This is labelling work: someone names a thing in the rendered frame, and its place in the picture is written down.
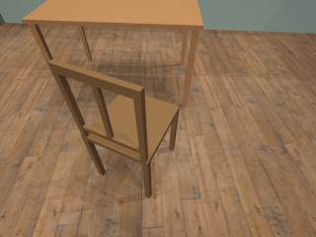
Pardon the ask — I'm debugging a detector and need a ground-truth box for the table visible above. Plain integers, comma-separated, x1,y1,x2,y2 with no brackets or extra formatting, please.
21,0,203,108

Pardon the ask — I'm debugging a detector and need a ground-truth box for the chair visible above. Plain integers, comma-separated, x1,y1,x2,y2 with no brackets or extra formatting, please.
48,59,180,198

